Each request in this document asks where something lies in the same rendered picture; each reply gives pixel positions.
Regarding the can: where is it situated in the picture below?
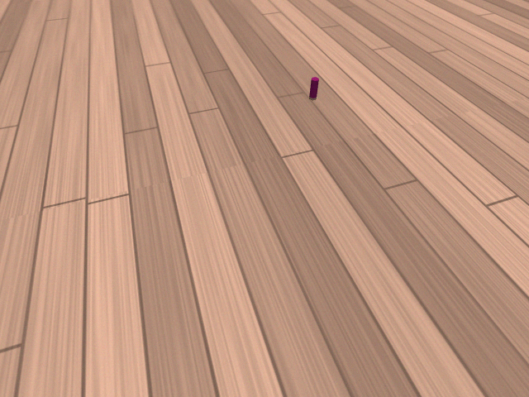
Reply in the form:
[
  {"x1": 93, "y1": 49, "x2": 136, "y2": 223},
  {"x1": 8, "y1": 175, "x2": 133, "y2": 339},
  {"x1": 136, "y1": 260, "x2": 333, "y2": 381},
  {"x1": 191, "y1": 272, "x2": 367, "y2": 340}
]
[{"x1": 309, "y1": 77, "x2": 319, "y2": 98}]

